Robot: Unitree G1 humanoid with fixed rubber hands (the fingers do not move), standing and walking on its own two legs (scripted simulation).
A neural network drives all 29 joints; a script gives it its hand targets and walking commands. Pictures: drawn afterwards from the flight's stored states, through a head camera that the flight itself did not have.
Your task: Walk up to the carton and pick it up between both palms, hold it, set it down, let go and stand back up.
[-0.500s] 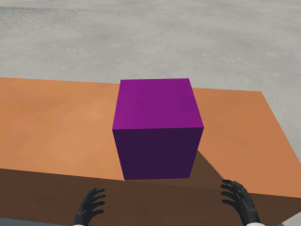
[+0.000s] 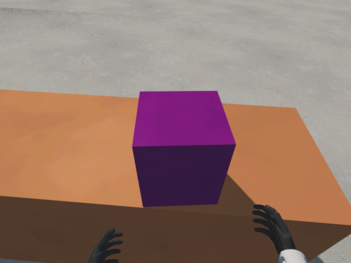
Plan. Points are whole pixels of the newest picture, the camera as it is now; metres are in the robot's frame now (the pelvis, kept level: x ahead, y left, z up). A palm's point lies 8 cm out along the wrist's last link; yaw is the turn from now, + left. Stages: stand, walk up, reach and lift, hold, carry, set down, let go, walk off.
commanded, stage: set down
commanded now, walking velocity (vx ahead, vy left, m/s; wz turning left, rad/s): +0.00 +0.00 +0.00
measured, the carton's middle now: (179, 149) +0.42 +0.02 +0.04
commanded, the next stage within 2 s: let go in 0.70 s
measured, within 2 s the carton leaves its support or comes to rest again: neither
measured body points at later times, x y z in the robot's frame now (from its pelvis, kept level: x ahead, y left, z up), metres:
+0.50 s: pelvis -0.01 +0.00 +0.00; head -0.03 +0.02 +0.45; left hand +0.15 +0.22 -0.10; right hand +0.21 -0.21 -0.03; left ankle +0.02 +0.14 -0.75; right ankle -0.03 -0.14 -0.75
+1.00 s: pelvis +0.00 +0.00 +0.00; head -0.02 +0.02 +0.45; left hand +0.16 +0.21 -0.10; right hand +0.21 -0.21 -0.03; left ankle +0.02 +0.14 -0.75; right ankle -0.03 -0.14 -0.75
